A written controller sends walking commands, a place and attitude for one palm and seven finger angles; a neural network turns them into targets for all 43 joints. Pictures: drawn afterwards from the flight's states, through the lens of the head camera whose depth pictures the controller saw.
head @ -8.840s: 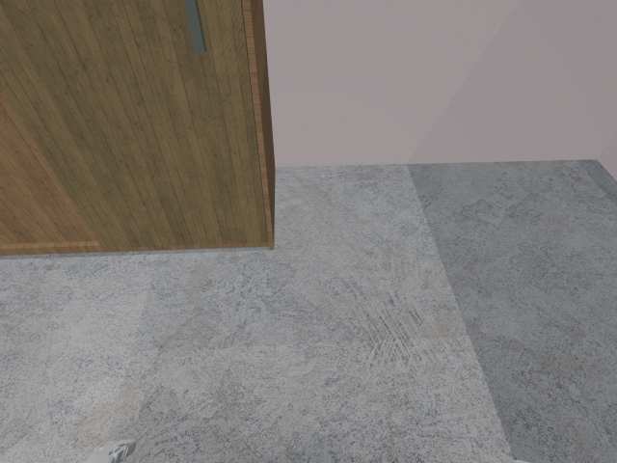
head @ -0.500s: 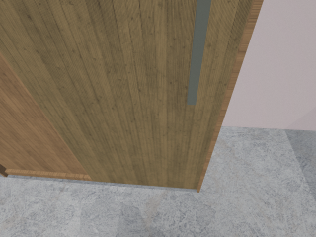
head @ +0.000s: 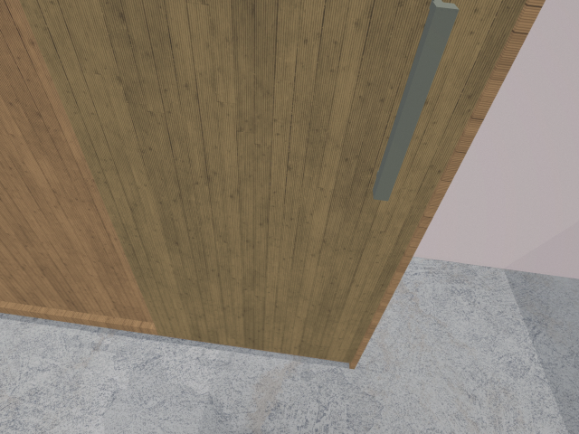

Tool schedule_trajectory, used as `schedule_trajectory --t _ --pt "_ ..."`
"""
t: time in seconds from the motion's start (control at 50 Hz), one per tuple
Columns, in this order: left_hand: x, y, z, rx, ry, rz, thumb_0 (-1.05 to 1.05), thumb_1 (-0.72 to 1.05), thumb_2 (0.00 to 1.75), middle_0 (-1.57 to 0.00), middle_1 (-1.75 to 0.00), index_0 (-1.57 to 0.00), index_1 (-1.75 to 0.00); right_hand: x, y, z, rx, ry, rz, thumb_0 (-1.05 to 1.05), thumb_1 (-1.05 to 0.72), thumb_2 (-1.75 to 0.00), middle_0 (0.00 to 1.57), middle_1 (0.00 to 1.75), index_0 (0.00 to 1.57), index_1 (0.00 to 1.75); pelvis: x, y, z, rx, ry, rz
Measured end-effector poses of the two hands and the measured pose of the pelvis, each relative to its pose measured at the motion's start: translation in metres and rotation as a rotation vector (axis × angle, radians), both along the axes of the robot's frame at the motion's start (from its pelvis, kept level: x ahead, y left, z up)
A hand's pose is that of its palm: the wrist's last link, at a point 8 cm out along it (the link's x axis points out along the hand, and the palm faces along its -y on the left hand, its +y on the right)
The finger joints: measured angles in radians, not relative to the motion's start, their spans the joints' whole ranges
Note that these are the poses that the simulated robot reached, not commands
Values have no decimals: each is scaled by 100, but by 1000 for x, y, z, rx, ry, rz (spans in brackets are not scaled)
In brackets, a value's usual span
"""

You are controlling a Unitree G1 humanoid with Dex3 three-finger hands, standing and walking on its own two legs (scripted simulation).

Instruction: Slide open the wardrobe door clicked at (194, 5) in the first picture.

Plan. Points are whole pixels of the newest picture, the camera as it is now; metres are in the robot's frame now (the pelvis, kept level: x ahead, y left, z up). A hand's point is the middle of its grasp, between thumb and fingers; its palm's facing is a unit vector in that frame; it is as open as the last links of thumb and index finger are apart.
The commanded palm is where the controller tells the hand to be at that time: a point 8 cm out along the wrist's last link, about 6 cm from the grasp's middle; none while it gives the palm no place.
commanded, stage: come to a stop and stand still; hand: right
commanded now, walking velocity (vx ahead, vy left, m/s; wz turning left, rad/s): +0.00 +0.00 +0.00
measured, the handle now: (404, 112) +0.52 -0.11 +0.23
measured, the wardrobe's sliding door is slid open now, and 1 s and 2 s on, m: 0.00 0.00 0.00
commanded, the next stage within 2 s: look again from close up in 0.54 s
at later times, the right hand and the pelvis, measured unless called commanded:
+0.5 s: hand out of the picture -0.02 -0.19 -0.17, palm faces +0.03 +0.98 -0.20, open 7.4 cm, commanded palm none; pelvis -0.02 -0.01 +0.00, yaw +0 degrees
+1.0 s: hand out of the picture +0.00 -0.22 -0.17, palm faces +0.02 +0.97 -0.22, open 7.4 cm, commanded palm none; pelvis -0.02 -0.03 +0.01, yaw +0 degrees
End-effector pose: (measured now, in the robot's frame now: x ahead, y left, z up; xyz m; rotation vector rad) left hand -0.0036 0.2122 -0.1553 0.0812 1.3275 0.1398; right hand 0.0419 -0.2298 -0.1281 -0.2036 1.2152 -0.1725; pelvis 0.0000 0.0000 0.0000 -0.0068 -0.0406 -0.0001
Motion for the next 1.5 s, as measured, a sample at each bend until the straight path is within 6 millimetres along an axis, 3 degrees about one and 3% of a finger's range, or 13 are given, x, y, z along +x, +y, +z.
schedule_trajectory --t 0.28,0.46,0.74,1.06,1.44,1.46,1.5 --pt "-33 -1 9 21 89 -14 0 91 90 -20 -30 -20 -30 -59 0 -8 40 143 -38 1 -91 -90 20 30 20 30 -12 -4 4 1 7 5" --pt "-37 -9 12 27 99 -17 0 91 90 -20 -30 -20 -30 -72 -6 -11 52 173 -49 1 -90 -90 20 30 20 30 -15 -11 4 2 6 4" --pt "-17 -19 14 34 46 -33 0 91 90 -20 -30 -20 -30 -56 -22 -11 45 127 -36 1 -90 -90 20 30 20 30 -17 -23 5 3 10 3" --pt "-4 -14 17 60 32 -45 0 91 90 -20 -30 -20 -30 -43 -39 -7 24 114 -25 1 -90 -90 20 30 20 30 -15 -30 6 1 14 3" --pt "10 -6 17 68 15 -50 0 91 90 -20 -30 -20 -30 -32 -40 -5 6 105 -12 1 -90 -90 20 30 20 30 -10 -28 6 5 18 8" --pt "14 -5 19 73 -19 -42 0 91 90 -20 -30 -20 -30 -23 -41 1 17 45 -69 1 -90 -90 20 30 20 30 -11 -28 5 7 16 7" --pt "29 -3 27 109 -152 -51 1 91 90 -21 -30 -20 -30 18 -48 34 -5 -251 -126 2 -90 -90 20 30 21 30 -13 -28 4 1 5 7"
